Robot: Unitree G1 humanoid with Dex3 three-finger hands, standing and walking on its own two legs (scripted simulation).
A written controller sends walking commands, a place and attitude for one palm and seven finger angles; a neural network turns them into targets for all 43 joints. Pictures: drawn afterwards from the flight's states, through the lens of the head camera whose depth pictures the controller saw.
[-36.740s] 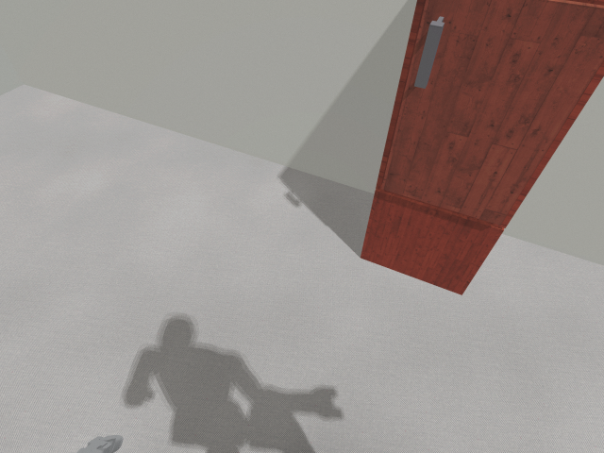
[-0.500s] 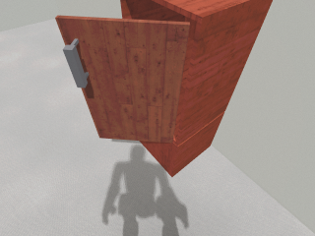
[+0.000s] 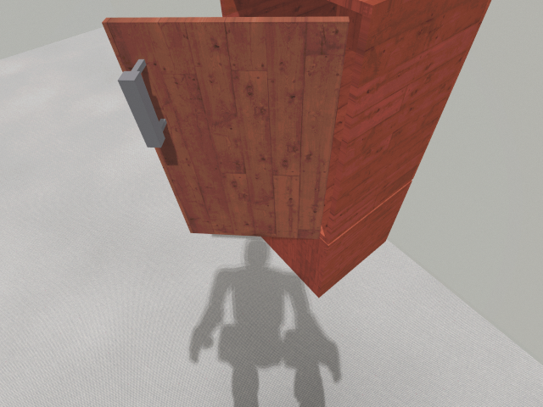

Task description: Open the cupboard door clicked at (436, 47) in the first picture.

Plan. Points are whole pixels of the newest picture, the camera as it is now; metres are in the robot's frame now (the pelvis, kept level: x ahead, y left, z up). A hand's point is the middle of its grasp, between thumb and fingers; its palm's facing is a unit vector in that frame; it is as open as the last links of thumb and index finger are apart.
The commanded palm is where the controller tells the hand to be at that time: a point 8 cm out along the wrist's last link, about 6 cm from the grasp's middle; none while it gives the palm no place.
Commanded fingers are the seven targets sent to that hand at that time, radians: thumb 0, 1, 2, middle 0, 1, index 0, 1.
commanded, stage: shuffle to correct the standing spot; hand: left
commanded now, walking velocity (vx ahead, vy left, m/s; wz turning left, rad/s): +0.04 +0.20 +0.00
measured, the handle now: (148, 104) +0.56 +0.27 +0.13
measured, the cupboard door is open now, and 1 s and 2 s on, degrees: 47 47 47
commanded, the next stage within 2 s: come to a stop and stand still in 0.16 s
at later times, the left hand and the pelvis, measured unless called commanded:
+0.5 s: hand out of the picture +0.01 +0.30 -0.18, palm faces +0.11 -0.96 -0.25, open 7.4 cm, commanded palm none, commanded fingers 0.00 0.90 0.90 -0.20 -0.30 -0.20 -0.30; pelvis +0.02 +0.08 +0.01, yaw +3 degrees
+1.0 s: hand out of the picture +0.07 +0.22 -0.16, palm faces +0.06 -0.97 -0.22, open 7.3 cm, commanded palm none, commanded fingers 0.00 0.90 0.90 -0.20 -0.30 -0.20 -0.30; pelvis +0.01 +0.04 +0.00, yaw +2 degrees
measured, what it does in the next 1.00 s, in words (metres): steps on the spot: left foot, then right foot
